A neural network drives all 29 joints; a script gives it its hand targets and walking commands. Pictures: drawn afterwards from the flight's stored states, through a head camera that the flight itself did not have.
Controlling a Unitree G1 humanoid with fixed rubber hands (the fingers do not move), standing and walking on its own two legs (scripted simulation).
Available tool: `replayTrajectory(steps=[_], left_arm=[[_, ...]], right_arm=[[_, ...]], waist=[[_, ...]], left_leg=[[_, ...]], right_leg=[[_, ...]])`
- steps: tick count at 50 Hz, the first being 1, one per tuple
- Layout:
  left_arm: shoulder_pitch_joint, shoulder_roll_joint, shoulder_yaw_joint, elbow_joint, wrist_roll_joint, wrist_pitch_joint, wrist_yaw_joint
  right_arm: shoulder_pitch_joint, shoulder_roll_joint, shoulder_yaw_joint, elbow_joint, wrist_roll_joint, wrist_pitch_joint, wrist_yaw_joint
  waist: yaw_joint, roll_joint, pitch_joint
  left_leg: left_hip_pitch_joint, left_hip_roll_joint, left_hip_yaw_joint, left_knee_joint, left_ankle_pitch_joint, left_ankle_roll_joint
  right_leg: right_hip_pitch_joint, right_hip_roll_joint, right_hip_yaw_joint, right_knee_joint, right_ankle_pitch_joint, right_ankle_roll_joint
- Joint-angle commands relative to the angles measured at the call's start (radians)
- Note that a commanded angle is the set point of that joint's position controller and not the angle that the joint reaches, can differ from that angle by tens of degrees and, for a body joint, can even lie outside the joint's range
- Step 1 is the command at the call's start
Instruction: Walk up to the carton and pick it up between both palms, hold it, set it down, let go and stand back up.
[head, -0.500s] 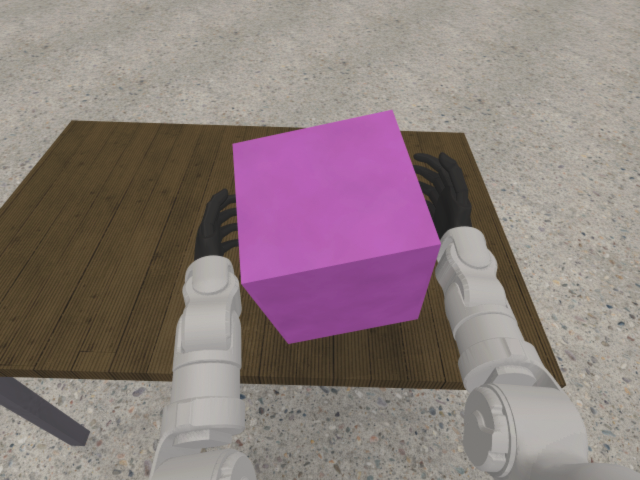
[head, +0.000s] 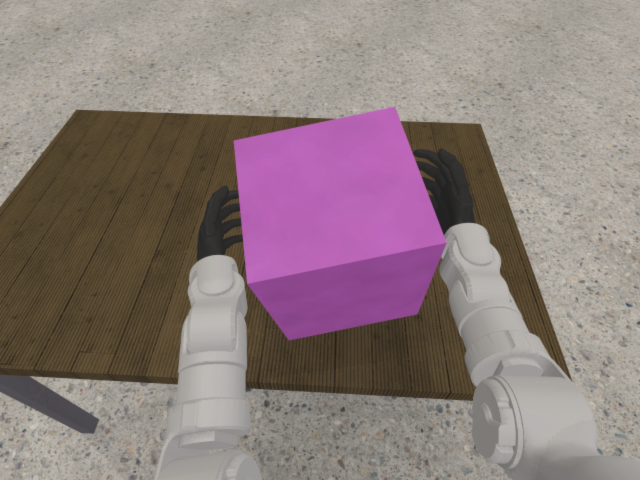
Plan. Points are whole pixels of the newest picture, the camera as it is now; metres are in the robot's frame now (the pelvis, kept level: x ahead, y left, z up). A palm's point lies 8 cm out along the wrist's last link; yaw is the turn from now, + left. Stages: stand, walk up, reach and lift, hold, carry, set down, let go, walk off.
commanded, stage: set down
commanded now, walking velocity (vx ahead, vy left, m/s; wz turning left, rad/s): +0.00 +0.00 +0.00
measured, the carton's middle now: (335, 237) +0.42 +0.00 +0.04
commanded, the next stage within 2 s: none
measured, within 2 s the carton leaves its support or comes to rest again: neither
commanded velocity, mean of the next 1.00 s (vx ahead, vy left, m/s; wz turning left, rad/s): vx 0.00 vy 0.00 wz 0.00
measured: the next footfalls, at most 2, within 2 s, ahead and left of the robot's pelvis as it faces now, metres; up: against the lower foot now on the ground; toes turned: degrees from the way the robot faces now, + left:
none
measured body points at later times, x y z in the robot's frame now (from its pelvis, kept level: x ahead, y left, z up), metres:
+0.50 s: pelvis -0.02 -0.01 -0.01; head +0.04 +0.00 +0.44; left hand +0.35 +0.16 +0.05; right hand +0.43 -0.13 +0.08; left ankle -0.03 +0.17 -0.75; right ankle -0.02 -0.09 -0.75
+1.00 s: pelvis -0.01 +0.00 -0.01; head +0.06 +0.00 +0.44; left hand +0.36 +0.15 +0.03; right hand +0.44 -0.14 +0.07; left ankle -0.03 +0.17 -0.75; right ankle -0.02 -0.09 -0.75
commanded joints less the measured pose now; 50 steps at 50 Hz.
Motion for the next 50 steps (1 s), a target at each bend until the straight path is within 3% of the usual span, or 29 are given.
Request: replayTrajectory(steps=[1,2,3,4,8,9,10,13,15,16,17,21,23,24,25,26,27,30,32,34,35,38,39,40,43,45,47,48,50], left_arm=[[-0.479,-0.415,-0.319,-0.037,-0.012,-0.099,-0.044],[-0.499,-0.396,-0.297,-0.015,-0.014,-0.104,-0.052],[-0.501,-0.409,-0.310,-0.027,-0.017,-0.111,-0.053],[-0.485,-0.397,-0.286,0.005,-0.009,-0.111,-0.058],[-0.587,-0.388,-0.280,-0.009,-0.025,-0.175,-0.045],[-0.575,-0.390,-0.261,0.000,-0.024,-0.183,-0.037],[-0.610,-0.403,-0.284,-0.009,-0.028,-0.196,-0.031],[-0.647,-0.397,-0.272,0.031,-0.026,-0.227,-0.019],[-0.633,-0.398,-0.268,0.055,-0.029,-0.241,-0.010],[-0.637,-0.422,-0.279,0.035,-0.030,-0.249,-0.002],[-0.665,-0.425,-0.295,0.040,-0.037,-0.257,0.002],[-0.664,-0.417,-0.271,0.083,-0.027,-0.260,0.013],[-0.690,-0.430,-0.304,0.070,-0.045,-0.270,0.019],[-0.695,-0.427,-0.292,0.089,-0.046,-0.264,0.021],[-0.698,-0.418,-0.282,0.090,-0.042,-0.269,0.024],[-0.701,-0.433,-0.297,0.080,-0.048,-0.274,0.025],[-0.699,-0.422,-0.279,0.095,-0.037,-0.270,0.028],[-0.659,-0.434,-0.281,0.091,-0.034,-0.268,0.029],[-0.659,-0.420,-0.266,0.111,-0.038,-0.284,0.027],[-0.660,-0.422,-0.265,0.117,-0.040,-0.293,0.025],[-0.659,-0.409,-0.269,0.123,-0.045,-0.302,0.023],[-0.688,-0.426,-0.278,0.093,-0.037,-0.338,0.028],[-0.690,-0.425,-0.276,0.103,-0.038,-0.341,0.032],[-0.656,-0.423,-0.252,0.133,-0.024,-0.342,0.034],[-0.658,-0.438,-0.275,0.137,-0.035,-0.352,0.036],[-0.640,-0.448,-0.283,0.130,-0.032,-0.359,0.038],[-0.618,-0.436,-0.277,0.171,-0.029,-0.357,0.038],[-0.625,-0.437,-0.271,0.168,-0.035,-0.362,0.039],[-0.601,-0.423,-0.257,0.182,-0.022,-0.368,0.032]], right_arm=[[-0.531,0.246,0.191,0.003,-0.081,-0.018,0.103],[-0.555,0.247,0.195,-0.024,-0.091,-0.021,0.100],[-0.552,0.250,0.184,-0.040,-0.093,-0.030,0.101],[-0.560,0.265,0.191,-0.048,-0.102,-0.027,0.102],[-0.608,0.286,0.149,-0.056,-0.143,-0.062,0.104],[-0.612,0.279,0.158,-0.028,-0.139,-0.062,0.111],[-0.627,0.279,0.144,-0.038,-0.147,-0.076,0.116],[-0.633,0.271,0.118,-0.008,-0.181,-0.085,0.119],[-0.672,0.253,0.115,-0.009,-0.184,-0.097,0.126],[-0.655,0.235,0.092,0.044,-0.193,-0.095,0.130],[-0.669,0.237,0.079,0.044,-0.205,-0.099,0.131],[-0.660,0.228,0.069,0.110,-0.212,-0.093,0.133],[-0.660,0.207,0.039,0.136,-0.222,-0.096,0.136],[-0.663,0.181,0.010,0.170,-0.240,-0.085,0.135],[-0.666,0.191,0.013,0.186,-0.235,-0.083,0.142],[-0.664,0.191,0.007,0.189,-0.237,-0.085,0.141],[-0.662,0.193,-0.002,0.212,-0.238,-0.081,0.142],[-0.639,0.193,0.002,0.268,-0.224,-0.081,0.147],[-0.652,0.196,0.012,0.259,-0.227,-0.093,0.146],[-0.643,0.192,-0.003,0.263,-0.239,-0.099,0.142],[-0.660,0.188,0.005,0.259,-0.238,-0.109,0.145],[-0.663,0.228,0.022,0.230,-0.230,-0.134,0.143],[-0.666,0.195,0.005,0.259,-0.236,-0.137,0.141],[-0.679,0.203,0.020,0.229,-0.235,-0.143,0.142],[-0.645,0.189,0.000,0.271,-0.246,-0.144,0.140],[-0.637,0.185,-0.004,0.295,-0.239,-0.149,0.144],[-0.651,0.170,-0.016,0.276,-0.249,-0.157,0.144],[-0.639,0.176,0.000,0.290,-0.246,-0.154,0.145],[-0.638,0.174,-0.001,0.303,-0.243,-0.156,0.144]], waist=[[0.064,0.015,-0.375],[0.068,-0.008,-0.391],[0.058,0.005,-0.397],[0.071,-0.023,-0.383],[0.077,-0.042,-0.504],[0.098,-0.041,-0.505],[0.090,-0.018,-0.554],[0.090,-0.020,-0.571],[0.110,-0.032,-0.576],[0.100,-0.012,-0.600],[0.086,-0.029,-0.616],[0.087,-0.018,-0.578],[0.062,0.007,-0.619],[0.053,-0.010,-0.580],[0.066,-0.017,-0.576],[0.051,-0.002,-0.595],[0.061,-0.006,-0.581],[0.053,0.000,-0.567],[0.074,-0.017,-0.598],[0.057,-0.034,-0.594],[0.065,-0.038,-0.601],[0.076,-0.006,-0.666],[0.065,-0.003,-0.654],[0.093,-0.025,-0.645],[0.057,-0.013,-0.682],[0.064,0.016,-0.688],[0.052,0.007,-0.650],[0.067,-0.014,-0.656],[0.070,-0.014,-0.627]], left_leg=[[0.242,-0.010,0.101,0.044,0.531,0.005],[0.190,-0.016,0.107,0.035,0.482,0.018],[0.192,-0.020,0.107,0.026,0.468,0.020],[0.169,-0.028,0.112,0.020,0.440,0.032],[0.088,-0.031,0.119,0.015,0.381,0.038],[0.070,-0.029,0.122,0.008,0.376,0.041],[0.080,-0.025,0.123,0.019,0.393,0.037],[0.067,-0.024,0.129,0.027,0.399,0.033],[0.058,-0.014,0.127,0.026,0.394,0.040],[0.085,-0.013,0.125,0.033,0.424,0.029],[0.091,-0.007,0.123,0.040,0.420,0.030],[0.084,-0.007,0.128,0.047,0.406,0.033],[0.111,-0.003,0.120,0.057,0.423,0.023],[0.100,-0.004,0.121,0.057,0.411,0.019],[0.086,-0.002,0.131,0.054,0.393,0.026],[0.100,-0.003,0.124,0.061,0.414,0.019],[0.072,-0.004,0.130,0.058,0.397,0.021],[0.114,0.000,0.121,0.072,0.464,0.017],[0.068,-0.002,0.128,0.075,0.466,0.021],[0.040,-0.009,0.127,0.073,0.447,0.020],[0.025,-0.008,0.132,0.074,0.457,0.024],[0.015,-0.011,0.132,0.093,0.493,0.014],[0.027,-0.006,0.129,0.095,0.490,0.011],[0.010,-0.009,0.137,0.091,0.500,0.015],[0.027,0.002,0.127,0.101,0.511,0.008],[0.047,0.002,0.123,0.107,0.543,0.000],[0.048,0.003,0.127,0.108,0.550,-0.005],[0.017,0.000,0.131,0.101,0.522,0.003],[0.009,-0.001,0.130,0.100,0.528,0.006]], right_leg=[[-0.028,0.035,-0.056,0.004,0.255,-0.010],[0.009,0.017,-0.048,0.020,0.293,0.004],[0.018,0.021,-0.057,0.044,0.317,0.019],[0.035,0.014,-0.052,0.059,0.332,0.034],[0.067,0.011,-0.050,0.094,0.370,0.048],[0.068,0.012,-0.043,0.103,0.379,0.046],[0.046,0.010,-0.048,0.108,0.391,0.044],[0.023,0.013,-0.047,0.099,0.365,0.037],[-0.016,0.020,-0.054,0.102,0.334,0.036],[-0.041,0.022,-0.054,0.098,0.331,0.028],[-0.067,0.027,-0.061,0.088,0.307,0.027],[-0.098,0.021,-0.053,0.073,0.276,0.014],[-0.135,0.028,-0.061,0.072,0.255,0.006],[-0.152,0.028,-0.062,0.058,0.219,0.003],[-0.168,0.029,-0.059,0.043,0.191,-0.003],[-0.173,0.029,-0.065,0.054,0.201,-0.002],[-0.163,0.028,-0.058,0.050,0.203,-0.006],[-0.165,0.031,-0.057,0.052,0.250,-0.006],[-0.138,0.026,-0.050,0.056,0.282,-0.008],[-0.102,0.021,-0.042,0.062,0.325,-0.005],[-0.099,0.021,-0.043,0.067,0.362,-0.003],[-0.063,0.019,-0.033,0.088,0.416,-0.011],[-0.078,0.024,-0.039,0.085,0.401,-0.014],[-0.072,0.022,-0.035,0.081,0.413,-0.015],[-0.108,0.028,-0.046,0.081,0.400,-0.019],[-0.124,0.032,-0.048,0.077,0.395,-0.024],[-0.147,0.039,-0.052,0.060,0.376,-0.035],[-0.119,0.034,-0.044,0.059,0.382,-0.034],[-0.109,0.035,-0.048,0.073,0.407,-0.026]])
